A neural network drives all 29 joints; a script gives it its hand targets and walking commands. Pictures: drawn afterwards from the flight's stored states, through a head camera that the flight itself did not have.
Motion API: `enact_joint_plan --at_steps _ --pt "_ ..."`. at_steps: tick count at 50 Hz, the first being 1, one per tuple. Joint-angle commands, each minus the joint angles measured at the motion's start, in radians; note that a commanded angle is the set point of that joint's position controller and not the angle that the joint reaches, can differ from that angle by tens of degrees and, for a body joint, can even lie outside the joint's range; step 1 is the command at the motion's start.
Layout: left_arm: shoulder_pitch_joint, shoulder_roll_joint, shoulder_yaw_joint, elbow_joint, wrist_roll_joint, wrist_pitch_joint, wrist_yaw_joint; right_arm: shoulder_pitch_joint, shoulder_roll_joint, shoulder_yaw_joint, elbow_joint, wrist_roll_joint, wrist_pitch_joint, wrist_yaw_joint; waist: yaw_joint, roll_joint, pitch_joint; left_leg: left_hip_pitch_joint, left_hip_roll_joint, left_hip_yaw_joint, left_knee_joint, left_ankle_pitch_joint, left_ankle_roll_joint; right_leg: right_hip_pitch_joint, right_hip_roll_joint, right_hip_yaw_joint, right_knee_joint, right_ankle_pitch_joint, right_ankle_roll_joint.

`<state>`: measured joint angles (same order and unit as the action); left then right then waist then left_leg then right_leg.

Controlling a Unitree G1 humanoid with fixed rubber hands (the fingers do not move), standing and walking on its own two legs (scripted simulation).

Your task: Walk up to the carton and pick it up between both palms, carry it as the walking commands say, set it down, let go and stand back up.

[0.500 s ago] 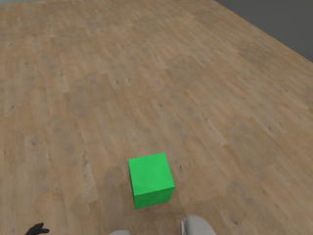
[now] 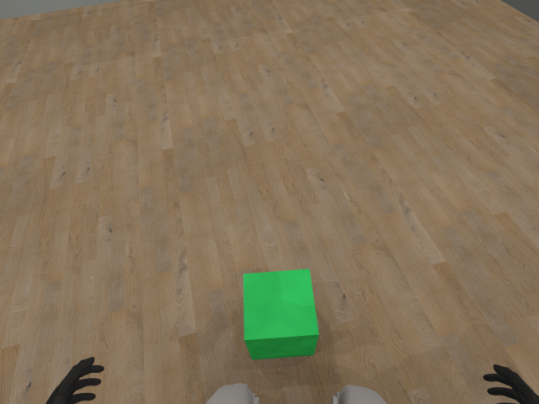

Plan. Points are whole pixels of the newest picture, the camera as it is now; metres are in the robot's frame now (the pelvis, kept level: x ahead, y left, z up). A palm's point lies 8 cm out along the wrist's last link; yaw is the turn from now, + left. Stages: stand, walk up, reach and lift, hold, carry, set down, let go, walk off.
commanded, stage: walk up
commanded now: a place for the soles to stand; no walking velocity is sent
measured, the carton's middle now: (279, 315) +0.43 +0.02 -0.62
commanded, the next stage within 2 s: none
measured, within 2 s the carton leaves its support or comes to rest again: neither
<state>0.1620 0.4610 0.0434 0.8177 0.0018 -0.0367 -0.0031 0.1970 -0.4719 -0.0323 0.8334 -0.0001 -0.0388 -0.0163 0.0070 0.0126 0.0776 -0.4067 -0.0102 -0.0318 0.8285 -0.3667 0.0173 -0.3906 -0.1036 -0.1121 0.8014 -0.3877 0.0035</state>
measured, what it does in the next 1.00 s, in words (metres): stands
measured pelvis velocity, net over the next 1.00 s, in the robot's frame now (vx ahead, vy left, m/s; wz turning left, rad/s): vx -0.01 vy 0.00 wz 0.12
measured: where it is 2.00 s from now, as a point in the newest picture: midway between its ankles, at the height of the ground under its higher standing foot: outside the picture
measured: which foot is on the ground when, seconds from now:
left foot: down 0.00-1.00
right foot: down 0.00-1.00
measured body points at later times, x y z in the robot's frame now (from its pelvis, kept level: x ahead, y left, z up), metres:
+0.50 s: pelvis +0.00 +0.01 +0.02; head +0.02 +0.02 +0.47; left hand +0.10 +0.36 -0.08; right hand +0.14 -0.31 -0.08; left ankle +0.02 +0.13 -0.71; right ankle +0.02 -0.12 -0.71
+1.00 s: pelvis -0.01 +0.00 +0.02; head +0.03 +0.01 +0.47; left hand +0.08 +0.35 -0.08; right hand +0.16 -0.33 -0.08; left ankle +0.02 +0.12 -0.71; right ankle +0.02 -0.12 -0.71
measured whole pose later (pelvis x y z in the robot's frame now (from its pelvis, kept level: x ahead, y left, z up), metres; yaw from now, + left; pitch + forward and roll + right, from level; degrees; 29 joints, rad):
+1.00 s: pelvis -0.01 +0.00 +0.02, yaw +7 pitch -1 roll -1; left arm 0.03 0.44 0.06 0.98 0.01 0.02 -0.02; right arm 0.07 -0.47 -0.02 0.97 -0.01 0.00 -0.01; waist 0.01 0.02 0.10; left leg -0.35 -0.02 -0.09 0.65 -0.27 0.01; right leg -0.28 -0.10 -0.21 0.59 -0.29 0.00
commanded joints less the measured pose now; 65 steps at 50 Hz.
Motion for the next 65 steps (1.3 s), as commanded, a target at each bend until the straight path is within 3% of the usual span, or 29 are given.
enact_joint_plan --at_steps 1,3,4,6,8,11,14,17,19,21,27,36,38,40,43,45,48,50,51,52,53,54,55,56,58,60,62,63,65 --pt "-0.009 0.252 0.054 -0.023 0.005 -0.018 0.009 0.025 -0.150 -0.038 -0.017 0.001 0.002 0.000 -0.014 -0.147 -0.092 -0.012 0.001 0.024 0.004 -0.080 0.032 0.109 -0.272 0.283 -0.274 0.432 -0.199" --pt "-0.048 0.226 0.041 -0.026 0.007 -0.011 0.007 0.039 -0.153 -0.041 0.008 -0.008 -0.003 0.008 -0.037 -0.139 -0.093 0.104 0.027 -0.001 -0.148 0.180 0.047 0.036 -0.196 0.164 -0.212 0.331 -0.118" --pt "-0.048 0.202 0.034 -0.033 0.002 -0.009 0.008 0.020 -0.183 -0.048 0.008 -0.012 -0.006 0.012 -0.022 -0.086 -0.108 0.136 0.063 -0.080 -0.146 0.316 0.065 0.011 -0.151 0.119 -0.181 0.246 -0.079" --pt "-0.075 0.173 0.028 -0.026 -0.011 -0.003 0.012 -0.023 -0.206 -0.047 0.007 -0.007 -0.008 0.015 -0.008 0.003 -0.136 0.098 0.126 -0.234 -0.213 0.373 0.122 0.052 -0.040 0.082 -0.119 0.132 -0.033" --pt "-0.087 0.172 0.030 0.000 -0.012 0.000 0.011 -0.052 -0.205 -0.039 0.019 -0.005 -0.005 0.011 0.008 0.014 -0.138 0.037 0.130 -0.242 -0.255 0.334 0.129 0.132 -0.015 0.087 -0.139 0.082 -0.037" --pt "-0.086 0.203 0.037 0.038 -0.001 -0.004 0.007 -0.091 -0.188 -0.030 0.036 -0.007 0.005 0.011 0.011 -0.015 -0.122 0.011 0.070 -0.143 -0.214 0.246 0.067 0.162 -0.100 0.139 -0.269 0.077 -0.081" --pt "-0.112 0.214 0.034 0.059 0.005 -0.004 0.009 -0.083 -0.173 -0.027 0.066 -0.007 0.013 0.017 -0.008 -0.043 -0.107 0.054 0.042 -0.079 -0.191 0.238 0.046 0.136 -0.161 0.141 -0.329 0.068 -0.101" --pt "-0.152 0.188 0.027 0.063 0.003 0.003 0.008 -0.083 -0.187 -0.030 0.084 -0.012 0.012 0.023 -0.015 -0.010 -0.093 0.062 0.074 -0.162 -0.273 0.238 0.072 0.120 -0.095 0.082 -0.292 0.012 -0.065" --pt "-0.156 0.165 0.024 0.073 -0.003 0.008 0.005 -0.100 -0.193 -0.026 0.088 -0.014 0.008 0.024 -0.002 0.032 -0.098 0.033 0.112 -0.249 -0.354 0.209 0.097 0.151 -0.031 0.062 -0.255 -0.031 -0.039" --pt "-0.134 0.150 0.021 0.094 -0.006 0.008 0.002 -0.132 -0.198 -0.021 0.090 -0.016 0.007 0.022 0.016 0.069 -0.104 0.016 0.130 -0.280 -0.403 0.183 0.104 0.191 -0.005 0.061 -0.257 -0.025 -0.032" --pt "-0.150 0.168 0.022 0.138 0.005 -0.002 0.000 -0.149 -0.163 -0.009 0.127 -0.012 0.011 0.026 0.005 0.013 -0.109 0.061 0.077 -0.175 -0.379 0.223 0.043 0.232 -0.074 0.094 -0.393 0.067 -0.052" --pt "-0.157 0.153 0.021 0.159 0.006 0.004 0.001 -0.162 -0.152 -0.007 0.155 -0.010 0.021 0.028 0.007 0.004 -0.117 0.103 0.083 -0.164 -0.408 0.298 0.042 0.264 -0.065 0.066 -0.417 0.109 -0.039" --pt "-0.153 0.160 0.031 0.152 -0.004 0.026 -0.003 -0.149 -0.186 -0.018 0.145 0.003 0.017 0.012 0.006 0.023 -0.108 0.085 0.098 -0.190 -0.376 0.453 0.058 0.266 -0.049 0.052 -0.333 0.224 -0.053" --pt "-0.141 0.150 0.034 0.145 -0.005 0.035 -0.005 -0.147 -0.188 -0.022 0.130 0.000 0.019 0.006 0.010 0.044 -0.140 0.089 0.110 -0.218 -0.378 0.463 0.074 0.274 -0.032 0.051 -0.295 0.217 -0.051" --pt "-0.144 0.148 0.041 0.133 0.001 0.043 -0.007 -0.155 -0.187 -0.025 0.108 -0.006 0.025 0.004 0.012 0.046 -0.145 0.057 0.111 -0.231 -0.370 0.399 0.081 0.271 -0.033 0.065 -0.285 0.163 -0.059" --pt "-0.146 0.160 0.048 0.128 0.007 0.045 -0.009 -0.155 -0.181 -0.025 0.098 -0.006 0.028 0.003 0.011 0.017 -0.138 0.033 0.085 -0.194 -0.338 0.345 0.066 0.270 -0.062 0.084 -0.316 0.139 -0.074" --pt "-0.162 0.195 0.060 0.115 0.014 0.047 -0.009 -0.121 -0.155 -0.022 0.099 -0.005 0.032 0.004 -0.003 -0.095 -0.131 0.049 0.007 -0.066 -0.177 0.245 0.029 0.231 -0.176 0.130 -0.403 0.135 -0.135" --pt "-0.212 0.206 0.059 0.088 0.016 0.047 -0.008 -0.060 -0.149 -0.027 0.111 -0.013 0.036 0.009 -0.028 -0.161 -0.117 0.091 0.002 -0.019 -0.069 0.046 0.021 0.139 -0.261 0.142 -0.416 0.161 -0.175" --pt "-0.230 0.200 0.055 0.078 0.017 0.047 -0.008 -0.039 -0.149 -0.029 0.118 -0.016 0.035 0.012 -0.038 -0.166 -0.103 0.112 0.010 -0.014 -0.077 0.002 0.026 0.098 -0.270 0.131 -0.392 0.166 -0.174" --pt "-0.230 0.188 0.050 0.073 0.017 0.048 -0.008 -0.028 -0.151 -0.029 0.124 -0.021 0.031 0.015 -0.041 -0.151 -0.089 0.126 0.024 -0.027 -0.138 0.023 0.032 0.077 -0.249 0.107 -0.345 0.157 -0.151" --pt "-0.211 0.169 0.044 0.071 0.015 0.050 -0.007 -0.034 -0.171 -0.032 0.127 -0.026 0.025 0.016 -0.030 -0.090 -0.077 0.128 0.048 -0.092 -0.213 0.142 0.041 0.062 -0.192 0.074 -0.266 0.113 -0.112" --pt "-0.187 0.149 0.045 0.071 0.006 0.058 -0.005 -0.071 -0.212 -0.036 0.116 -0.028 0.019 0.015 -0.006 0.057 -0.057 0.035 0.102 -0.255 -0.336 0.220 0.075 0.087 -0.066 0.019 -0.155 0.002 -0.063" --pt "-0.168 0.130 0.043 0.071 -0.006 0.068 -0.006 -0.088 -0.239 -0.039 0.106 -0.029 0.012 0.016 0.010 0.148 -0.069 0.005 0.177 -0.419 -0.434 0.208 0.133 0.111 0.029 0.030 -0.057 -0.086 -0.022" --pt "-0.133 0.124 0.042 0.078 -0.011 0.075 -0.008 -0.117 -0.245 -0.042 0.088 -0.029 0.007 0.010 0.022 0.163 -0.087 0.023 0.222 -0.485 -0.471 0.181 0.173 0.107 0.065 0.079 -0.012 -0.133 -0.011" --pt "-0.087 0.130 0.044 0.101 -0.014 0.070 -0.010 -0.184 -0.213 -0.039 0.059 -0.026 0.000 -0.006 0.038 0.139 -0.111 0.055 0.224 -0.416 -0.435 0.215 0.189 0.114 0.069 0.142 -0.008 -0.127 -0.022" --pt "-0.046 0.105 0.032 0.137 -0.005 0.050 -0.005 -0.202 -0.162 -0.021 0.063 -0.022 0.007 -0.004 0.061 0.095 -0.124 0.054 0.162 -0.277 -0.376 0.244 0.099 0.227 0.051 0.127 -0.299 0.051 -0.047" --pt "-0.156 0.166 0.034 0.126 0.013 0.029 -0.005 -0.161 -0.124 -0.008 0.087 -0.011 0.015 0.004 -0.007 -0.043 -0.105 0.088 0.059 -0.152 -0.349 0.126 0.013 0.186 -0.073 0.256 -0.421 0.084 -0.084" --pt "-0.181 0.167 0.030 0.130 0.008 0.025 -0.008 -0.154 -0.123 -0.012 0.108 -0.009 0.016 0.006 -0.023 -0.054 -0.096 0.157 0.039 -0.114 -0.342 0.140 0.001 0.139 -0.095 0.269 -0.441 0.123 -0.094" --pt "-0.190 0.148 0.016 0.146 -0.004 0.021 -0.007 -0.154 -0.115 -0.014 0.137 -0.009 0.015 0.011 -0.029 -0.051 -0.095 0.228 0.050 -0.112 -0.372 0.204 0.000 0.127 -0.077 0.242 -0.467 0.131 -0.069"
